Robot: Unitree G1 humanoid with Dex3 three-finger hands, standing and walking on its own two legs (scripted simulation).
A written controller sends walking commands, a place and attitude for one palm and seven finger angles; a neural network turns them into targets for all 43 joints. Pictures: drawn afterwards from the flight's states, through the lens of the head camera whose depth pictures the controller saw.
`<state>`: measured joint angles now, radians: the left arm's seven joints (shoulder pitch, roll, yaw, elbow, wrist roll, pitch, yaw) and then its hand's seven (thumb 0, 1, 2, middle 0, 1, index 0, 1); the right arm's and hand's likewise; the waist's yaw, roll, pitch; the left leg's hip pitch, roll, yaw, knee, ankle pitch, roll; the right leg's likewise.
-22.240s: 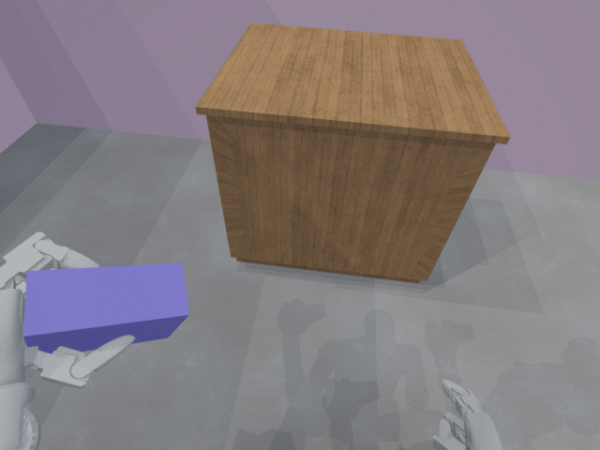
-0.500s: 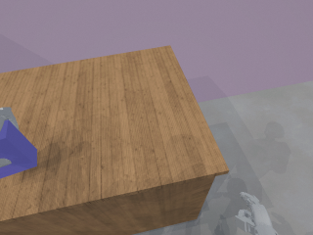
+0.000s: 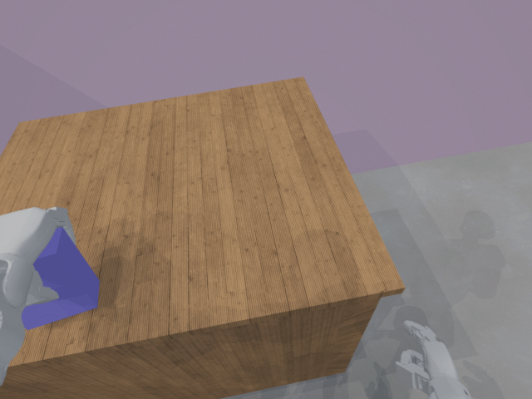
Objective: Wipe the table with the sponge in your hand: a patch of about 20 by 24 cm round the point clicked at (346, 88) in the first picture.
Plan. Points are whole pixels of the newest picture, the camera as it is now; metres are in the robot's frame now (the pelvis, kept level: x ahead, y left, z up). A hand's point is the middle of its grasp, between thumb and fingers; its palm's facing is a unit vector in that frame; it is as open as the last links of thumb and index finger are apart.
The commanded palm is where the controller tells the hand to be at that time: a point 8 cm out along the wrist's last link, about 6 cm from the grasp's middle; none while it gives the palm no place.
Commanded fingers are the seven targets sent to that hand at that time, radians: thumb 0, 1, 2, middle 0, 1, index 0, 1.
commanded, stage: move the sponge above the wiping area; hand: left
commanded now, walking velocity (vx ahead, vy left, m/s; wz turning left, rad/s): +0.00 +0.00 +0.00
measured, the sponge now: (52, 288) +0.22 +0.37 +0.04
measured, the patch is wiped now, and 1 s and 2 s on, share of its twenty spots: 0.00 0.05 0.05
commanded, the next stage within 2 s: none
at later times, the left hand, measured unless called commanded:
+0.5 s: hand (58, 273) +0.23 +0.34 +0.08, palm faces -0.24 -0.03 -0.97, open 9.7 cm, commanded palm +0.23 +0.35 +0.17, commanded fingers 0.00 0.10 1.30 -1.20 -1.60 -1.20 -1.60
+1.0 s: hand (72, 252) +0.25 +0.32 +0.11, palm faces -0.06 +0.03 -1.00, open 9.7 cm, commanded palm +0.24 +0.34 +0.17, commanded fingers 0.00 0.10 1.30 -1.20 -1.60 -1.20 -1.60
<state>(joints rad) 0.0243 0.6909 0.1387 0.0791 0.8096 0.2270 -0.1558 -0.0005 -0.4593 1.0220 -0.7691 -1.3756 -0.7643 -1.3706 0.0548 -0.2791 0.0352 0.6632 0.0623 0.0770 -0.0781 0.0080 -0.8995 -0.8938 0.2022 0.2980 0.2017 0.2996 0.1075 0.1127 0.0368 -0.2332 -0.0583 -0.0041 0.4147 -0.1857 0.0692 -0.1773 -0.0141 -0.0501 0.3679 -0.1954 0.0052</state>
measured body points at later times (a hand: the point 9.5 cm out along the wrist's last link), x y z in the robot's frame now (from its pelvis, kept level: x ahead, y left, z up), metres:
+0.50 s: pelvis +0.01 -0.02 +0.00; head +0.04 -0.04 +0.45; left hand +0.24 +0.34 +0.14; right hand +0.22 -0.25 -0.11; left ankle +0.02 +0.07 -0.74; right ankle +0.00 -0.13 -0.74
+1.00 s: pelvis +0.02 -0.01 +0.00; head +0.04 -0.03 +0.45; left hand +0.25 +0.31 +0.16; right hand +0.22 -0.24 -0.11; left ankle +0.02 +0.07 -0.74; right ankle +0.00 -0.13 -0.74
